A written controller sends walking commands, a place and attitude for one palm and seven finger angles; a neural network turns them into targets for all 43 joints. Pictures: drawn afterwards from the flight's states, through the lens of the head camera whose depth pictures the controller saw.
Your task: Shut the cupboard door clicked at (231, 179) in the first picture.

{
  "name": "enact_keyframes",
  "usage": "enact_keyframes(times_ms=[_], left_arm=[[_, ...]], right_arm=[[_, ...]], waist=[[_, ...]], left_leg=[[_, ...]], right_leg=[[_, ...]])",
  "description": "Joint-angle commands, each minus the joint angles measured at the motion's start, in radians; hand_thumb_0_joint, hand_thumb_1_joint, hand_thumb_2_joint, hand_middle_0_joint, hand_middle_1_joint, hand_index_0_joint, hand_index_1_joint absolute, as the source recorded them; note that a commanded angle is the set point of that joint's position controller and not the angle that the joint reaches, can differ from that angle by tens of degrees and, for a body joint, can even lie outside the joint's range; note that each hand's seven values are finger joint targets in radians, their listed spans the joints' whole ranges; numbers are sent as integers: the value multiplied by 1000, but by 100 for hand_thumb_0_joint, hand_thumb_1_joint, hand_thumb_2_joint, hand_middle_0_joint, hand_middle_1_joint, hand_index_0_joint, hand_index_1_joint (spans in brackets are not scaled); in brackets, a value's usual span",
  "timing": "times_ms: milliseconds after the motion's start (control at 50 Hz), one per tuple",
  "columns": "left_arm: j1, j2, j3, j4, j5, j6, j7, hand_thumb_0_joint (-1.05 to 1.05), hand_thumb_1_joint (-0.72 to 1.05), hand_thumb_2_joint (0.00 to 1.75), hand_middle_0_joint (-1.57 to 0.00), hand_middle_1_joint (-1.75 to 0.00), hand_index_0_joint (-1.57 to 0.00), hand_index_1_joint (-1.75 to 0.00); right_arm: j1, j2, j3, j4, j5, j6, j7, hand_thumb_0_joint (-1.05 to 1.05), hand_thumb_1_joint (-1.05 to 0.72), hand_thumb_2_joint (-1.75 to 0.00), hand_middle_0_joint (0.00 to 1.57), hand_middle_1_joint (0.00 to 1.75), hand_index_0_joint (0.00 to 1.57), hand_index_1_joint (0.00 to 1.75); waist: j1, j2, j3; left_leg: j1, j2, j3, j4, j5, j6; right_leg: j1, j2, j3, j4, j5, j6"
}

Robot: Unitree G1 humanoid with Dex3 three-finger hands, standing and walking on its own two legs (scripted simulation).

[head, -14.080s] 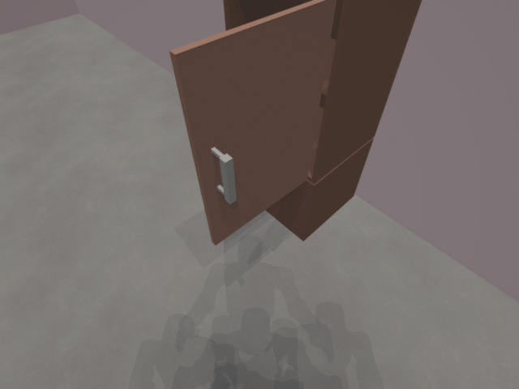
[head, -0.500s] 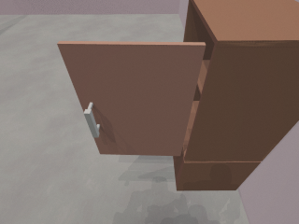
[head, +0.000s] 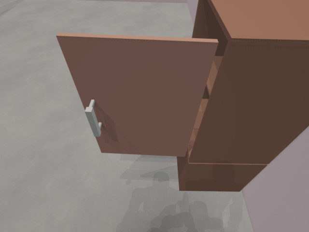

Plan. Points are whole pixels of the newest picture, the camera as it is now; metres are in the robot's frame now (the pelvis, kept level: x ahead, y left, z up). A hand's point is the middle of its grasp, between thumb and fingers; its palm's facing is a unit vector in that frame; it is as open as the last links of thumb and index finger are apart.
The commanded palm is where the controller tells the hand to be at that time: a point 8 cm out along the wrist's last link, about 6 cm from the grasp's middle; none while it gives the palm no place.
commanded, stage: look again from close up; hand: left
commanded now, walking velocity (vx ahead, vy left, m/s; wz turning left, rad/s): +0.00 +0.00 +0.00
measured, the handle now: (95, 118) +0.49 +0.25 -0.05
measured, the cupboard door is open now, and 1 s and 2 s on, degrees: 88 88 88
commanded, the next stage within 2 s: raise the hand and make a fist in 0.36 s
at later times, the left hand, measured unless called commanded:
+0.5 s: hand out of the picture +0.03 +0.18 -0.17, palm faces +0.08 -0.98 -0.19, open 7.3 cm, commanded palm +0.10 +0.22 -0.07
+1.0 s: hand out of the picture +0.13 +0.17 -0.07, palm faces +0.11 -0.99 -0.05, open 5.6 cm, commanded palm +0.12 +0.22 -0.07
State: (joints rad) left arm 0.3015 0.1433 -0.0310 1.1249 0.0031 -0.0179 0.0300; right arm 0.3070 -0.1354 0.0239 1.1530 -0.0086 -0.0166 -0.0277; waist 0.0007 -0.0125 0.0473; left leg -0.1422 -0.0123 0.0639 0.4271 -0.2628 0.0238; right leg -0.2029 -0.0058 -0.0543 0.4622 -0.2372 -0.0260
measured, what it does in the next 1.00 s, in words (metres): lowers itself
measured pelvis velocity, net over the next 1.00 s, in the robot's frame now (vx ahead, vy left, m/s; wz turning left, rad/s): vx -0.05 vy -0.02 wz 0.05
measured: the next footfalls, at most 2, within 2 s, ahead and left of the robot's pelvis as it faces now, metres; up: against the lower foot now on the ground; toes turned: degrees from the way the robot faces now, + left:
none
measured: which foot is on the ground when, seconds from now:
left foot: down 0.00-1.00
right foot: down 0.00-1.00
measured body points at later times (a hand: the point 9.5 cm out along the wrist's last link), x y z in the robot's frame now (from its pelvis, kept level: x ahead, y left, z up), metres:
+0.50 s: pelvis +0.01 +0.00 +0.00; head +0.02 +0.01 +0.45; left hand +0.02 +0.23 -0.16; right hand +0.02 -0.22 -0.16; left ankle -0.02 +0.10 -0.74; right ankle +0.01 -0.10 -0.74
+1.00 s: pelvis -0.05 -0.02 -0.12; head +0.01 -0.01 +0.32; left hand +0.12 +0.23 -0.06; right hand +0.20 -0.23 -0.16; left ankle -0.02 +0.10 -0.74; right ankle +0.01 -0.10 -0.74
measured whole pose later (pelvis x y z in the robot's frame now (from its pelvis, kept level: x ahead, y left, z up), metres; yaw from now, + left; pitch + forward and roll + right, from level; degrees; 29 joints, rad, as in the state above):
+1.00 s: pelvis -0.05 -0.02 -0.12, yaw +3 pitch +15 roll -1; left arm 0.50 0.22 0.10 -0.05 -0.26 -0.52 -0.22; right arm 0.14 -0.24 -0.02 0.46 0.01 -0.25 -0.03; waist 0.05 -0.01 -0.15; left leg -1.01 0.02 -0.03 1.33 -0.58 -0.01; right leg -1.01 -0.02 -0.14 1.29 -0.54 -0.08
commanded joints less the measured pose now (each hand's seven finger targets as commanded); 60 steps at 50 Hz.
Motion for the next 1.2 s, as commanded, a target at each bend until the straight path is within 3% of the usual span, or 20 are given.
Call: enact_keyframes(times_ms=[0, 420, 440, 460, 480, 500, 520, 540, 580, 640, 680, 700, 800, 880, 900, 940, 980, 1060, 1100, 1180], left_arm=[[57, 98, 22, -27, 3, -13, 7, 0, 90, 90, -20, -30, -20, -30], [35, 113, 31, -42, 5, -14, 8, 0, 90, 90, -20, -30, -20, -30], [122, 131, 36, 2, 18, -28, 48, 0, 90, 90, -20, -30, -20, -30], [-778, 695, 426, -1659, -125, -304, 46, 0, 90, 90, -20, -30, -20, -30], [-100, 207, 54, -1351, -127, -218, 59, 0, 90, 90, -22, -32, -22, -32], [153, -14, -17, -1265, -184, -74, 64, 0, 90, 90, -24, -34, -24, -34], [43, -13, -23, -1153, -159, -68, 70, 0, 90, 90, -25, -36, -25, -36], [-23, -19, -6, -1143, -159, -117, 55, 0, 90, 90, -27, -38, -27, -38], [117, -33, 49, -943, -176, -256, -7, 0, 90, 90, -31, -42, -31, -42], [345, -56, 93, -897, -241, -520, -189, 0, 90, 90, -36, -48, -36, -48], [325, 26, 143, -920, -250, -690, -324, 0, 90, 90, -40, -52, -40, -52], [346, 101, 217, -875, -239, -700, -346, 0, 90, 90, -42, -54, -42, -54], [75, 213, 260, -1260, -280, -565, -294, 0, 90, 90, -51, -64, -51, -64], [11, 180, 197, -1551, -265, -611, -223, 0, 90, 90, -58, -72, -58, -72], [-34, 164, 151, -1570, -262, -619, -233, 0, 90, 90, -60, -74, -60, -74], [-1, 137, 112, -1501, -264, -607, -268, 0, 90, 90, -64, -78, -64, -78], [23, 149, 111, -1420, -265, -556, -309, 0, 90, 90, -68, -82, -68, -82], [105, 202, 207, -1324, -297, -403, -352, 0, 90, 90, -75, -90, -75, -90], [125, 230, 272, -1331, -311, -360, -335, 0, 90, 90, -79, -94, -79, -94], [147, 200, 294, -1398, -322, -397, -277, 0, 90, 90, -86, -102, -86, -102]], right_arm=[[48, -91, -14, -26, 0, -20, -4, 0, -90, -90, 20, 30, 20, 30], [14, -111, -20, -32, -2, -24, -8, 0, -90, -90, 20, 30, 20, 30], [-86, -137, -31, -101, 11, -27, 1, 0, -90, -90, 20, 30, 20, 30], [27, -369, -71, -416, 13, -220, -106, 0, -90, -90, 20, 30, 20, 30], [-58, -216, -22, -407, 57, -284, -106, 0, -90, -90, 20, 30, 20, 30], [-105, -191, -25, -416, 38, -320, -77, 0, -90, -90, 20, 30, 20, 30], [-64, -208, -37, -387, 48, -340, -49, 0, -90, -90, 20, 30, 20, 30], [-63, -230, -64, -435, 31, -350, -29, 0, -90, -90, 20, 30, 20, 30], [-94, -241, -90, -501, 9, -361, -5, 0, -90, -90, 20, 30, 20, 30], [-133, -218, -113, -616, 3, -370, 39, 0, -90, -90, 20, 30, 20, 30], [-164, -231, -127, -673, -1, -356, 61, 0, -90, -90, 20, 30, 20, 30], [-165, -232, -134, -697, 7, -339, 65, 0, -90, -90, 20, 30, 20, 30], [-215, -234, -113, -865, 34, -273, 24, 0, -90, -90, 20, 30, 20, 30], [-139, -212, -100, -849, 29, -276, -2, 0, -90, -90, 20, 30, 20, 30], [-128, -217, -90, -837, 23, -278, -9, 0, -90, -90, 20, 30, 20, 30], [-125, -224, -86, -810, 25, -284, -19, 0, -90, -90, 20, 30, 20, 30], [-122, -233, -82, -792, 30, -282, -28, 0, -90, -90, 20, 30, 20, 30], [-136, -222, -79, -808, 52, -259, -43, 0, -90, -90, 20, 30, 20, 30], [-159, -206, -76, -813, 51, -250, -44, 0, -90, -90, 20, 30, 20, 30], [-145, -185, -76, -811, 40, -249, -37, 0, -90, -90, 20, 30, 20, 30]], waist=[[6, 9, 38], [6, 14, 14], [41, 5, 19], [-147, 111, -439], [-35, 398, -560], [-7, 328, -403], [-71, 125, -136], [-85, 64, 7], [-54, -203, 24], [50, -247, -131], [54, -182, -202], [82, -87, -217], [67, 33, -345], [1, 97, -448], [-42, 48, -432], [-62, 49, -381], [-64, 33, -360], [-12, -39, -403], [28, 10, -423], [40, -17, -468]], left_leg=[[-62, 109, -95, -97, 103, 13], [-24, 116, -97, -102, 184, 12], [-77, 130, -50, 110, 239, -18], [235, 80, -74, 76, 484, 12], [286, 53, -68, 88, 633, -1], [168, 82, -90, 46, 731, -46], [-8, 72, -118, 64, 531, -43], [-137, 49, -143, 101, 329, -42], [-364, 19, -140, 220, 29, -29], [-539, -21, -79, 401, -35, -46], [-663, -34, -62, 528, -62, -49], [-710, -35, -53, 559, -64, -42], [-825, -35, -47, 633, -239, -4], [-753, -6, -75, 704, -152, 12], [-764, 3, -91, 720, -157, 18], [-800, 8, -99, 743, -177, 17], [-832, 11, -106, 745, -202, 14], [-882, 4, -92, 732, -192, 12], [-872, 2, -90, 716, -161, 8], [-832, 5, -100, 685, -84, 0]], right_leg=[[11, -101, 121, -92, 101, -22], [45, -106, 118, -89, 189, -18], [23, -168, 157, -67, 577, 10], [69, -45, 75, 108, 480, 20], [-23, 24, 10, 171, 227, 0], [-75, 18, -35, 148, 60, 2], [-190, 14, -40, 141, 27, 14], [-254, 8, -55, 118, 24, 12], [-389, 1, -71, 178, -81, 10], [-449, -9, -27, 351, -144, -10], [-492, -19, 24, 469, -127, -20], [-505, -25, 56, 507, -126, -30], [-554, -25, 169, 487, -444, -15], [-579, -9, 158, 504, -313, -7], [-612, 2, 143, 518, -304, -1], [-648, 2, 135, 515, -316, 2], [-656, 3, 127, 508, -357, 3], [-534, -19, 168, 463, -389, 17], [-495, -21, 165, 471, -356, 13], [-450, -22, 129, 512, -186, 20]])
